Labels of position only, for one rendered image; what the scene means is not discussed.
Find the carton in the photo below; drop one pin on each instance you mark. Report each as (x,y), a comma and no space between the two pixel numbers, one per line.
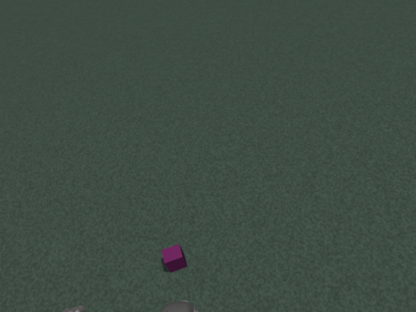
(174,258)

